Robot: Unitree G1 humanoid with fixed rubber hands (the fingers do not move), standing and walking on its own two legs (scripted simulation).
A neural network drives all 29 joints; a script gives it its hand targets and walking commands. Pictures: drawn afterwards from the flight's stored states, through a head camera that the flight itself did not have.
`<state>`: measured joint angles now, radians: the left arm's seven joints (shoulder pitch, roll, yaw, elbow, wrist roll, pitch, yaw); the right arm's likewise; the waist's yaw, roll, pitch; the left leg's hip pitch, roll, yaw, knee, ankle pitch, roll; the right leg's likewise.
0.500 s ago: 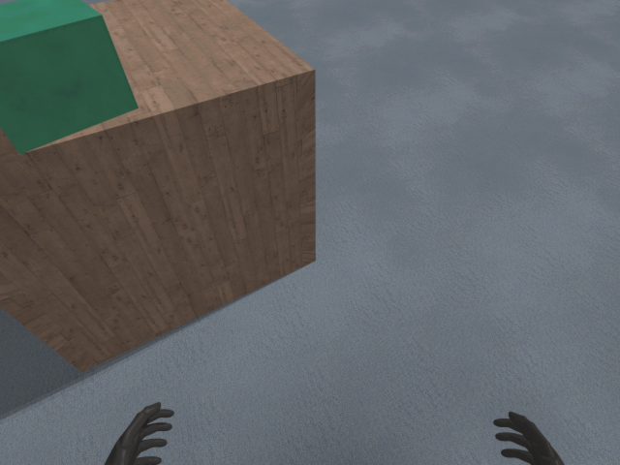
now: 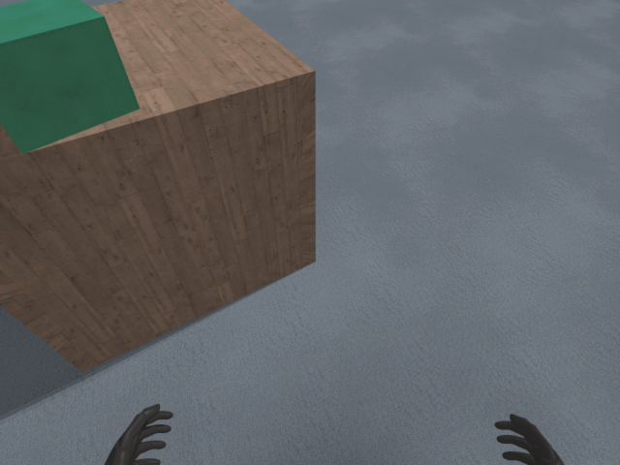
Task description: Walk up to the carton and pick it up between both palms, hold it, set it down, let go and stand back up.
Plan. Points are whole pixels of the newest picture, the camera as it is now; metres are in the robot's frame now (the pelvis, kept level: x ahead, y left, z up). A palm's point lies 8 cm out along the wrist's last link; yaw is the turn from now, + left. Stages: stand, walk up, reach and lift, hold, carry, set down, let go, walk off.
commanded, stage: stand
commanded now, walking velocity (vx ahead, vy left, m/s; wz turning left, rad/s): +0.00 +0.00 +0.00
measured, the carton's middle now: (46, 70) +0.79 +0.56 +0.13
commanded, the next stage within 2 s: none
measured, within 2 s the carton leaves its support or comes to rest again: neither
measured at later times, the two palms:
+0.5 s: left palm out of the picture +0.12 +0.26 -0.08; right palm out of the picture +0.11 -0.28 -0.08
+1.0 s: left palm out of the picture +0.11 +0.27 -0.08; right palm out of the picture +0.10 -0.28 -0.08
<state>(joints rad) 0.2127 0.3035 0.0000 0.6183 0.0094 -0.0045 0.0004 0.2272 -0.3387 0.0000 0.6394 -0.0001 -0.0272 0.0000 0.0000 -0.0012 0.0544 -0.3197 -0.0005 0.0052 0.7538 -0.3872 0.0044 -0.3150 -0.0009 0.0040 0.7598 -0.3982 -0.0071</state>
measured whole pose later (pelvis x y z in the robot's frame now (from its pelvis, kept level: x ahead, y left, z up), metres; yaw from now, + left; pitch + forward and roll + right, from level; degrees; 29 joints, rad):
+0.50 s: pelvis -0.01 +0.00 +0.00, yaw +0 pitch -4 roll +0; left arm 0.21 0.30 0.00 0.65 0.01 0.00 0.00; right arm 0.23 -0.34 0.00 0.68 0.00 -0.03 0.00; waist 0.00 0.00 0.07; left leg -0.32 0.00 0.01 0.75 -0.37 0.00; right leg -0.32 0.00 0.00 0.76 -0.38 -0.01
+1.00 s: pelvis -0.02 +0.00 +0.00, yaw +0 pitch -4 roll +0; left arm 0.21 0.31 0.00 0.68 0.01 0.00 0.00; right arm 0.23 -0.34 0.00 0.71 0.00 -0.03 0.00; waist 0.00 0.00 0.07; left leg -0.32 0.00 0.01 0.71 -0.33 0.00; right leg -0.31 0.00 0.00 0.71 -0.34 -0.01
